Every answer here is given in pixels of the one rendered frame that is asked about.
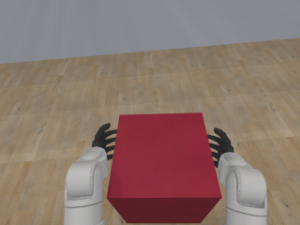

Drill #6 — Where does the robot right forearm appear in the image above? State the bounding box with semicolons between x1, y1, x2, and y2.
217;152;267;225

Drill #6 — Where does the robot right hand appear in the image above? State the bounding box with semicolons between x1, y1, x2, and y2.
207;127;234;168

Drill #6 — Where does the robot left forearm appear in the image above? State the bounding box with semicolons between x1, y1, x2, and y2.
64;146;109;225

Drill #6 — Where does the robot left hand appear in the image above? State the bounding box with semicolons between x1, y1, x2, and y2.
92;123;117;160

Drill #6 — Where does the carton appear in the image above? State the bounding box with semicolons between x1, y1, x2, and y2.
107;112;222;224

